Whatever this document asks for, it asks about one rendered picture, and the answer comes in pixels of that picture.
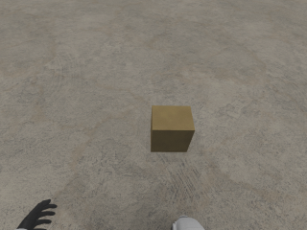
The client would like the left robot hand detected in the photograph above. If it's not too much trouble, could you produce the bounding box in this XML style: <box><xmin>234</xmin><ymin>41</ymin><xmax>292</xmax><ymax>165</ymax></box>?
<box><xmin>16</xmin><ymin>199</ymin><xmax>58</xmax><ymax>230</ymax></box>

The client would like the carton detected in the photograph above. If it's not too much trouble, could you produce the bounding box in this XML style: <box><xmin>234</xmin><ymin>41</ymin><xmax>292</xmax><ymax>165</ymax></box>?
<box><xmin>151</xmin><ymin>105</ymin><xmax>195</xmax><ymax>152</ymax></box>

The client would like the right robot thigh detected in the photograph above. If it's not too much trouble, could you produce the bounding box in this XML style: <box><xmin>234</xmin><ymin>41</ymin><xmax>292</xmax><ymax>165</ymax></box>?
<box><xmin>173</xmin><ymin>218</ymin><xmax>205</xmax><ymax>230</ymax></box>

